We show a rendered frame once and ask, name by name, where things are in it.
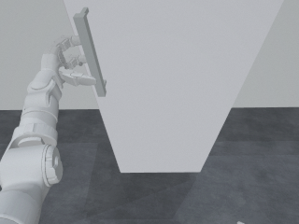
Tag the handle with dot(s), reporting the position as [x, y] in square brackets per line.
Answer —
[86, 40]

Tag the robot left forearm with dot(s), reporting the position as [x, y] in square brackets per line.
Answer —
[39, 115]

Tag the fridge door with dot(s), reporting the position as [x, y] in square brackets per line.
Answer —
[173, 70]

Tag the left robot upper arm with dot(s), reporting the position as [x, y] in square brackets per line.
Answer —
[26, 175]

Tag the robot left hand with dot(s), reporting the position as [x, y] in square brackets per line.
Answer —
[54, 60]

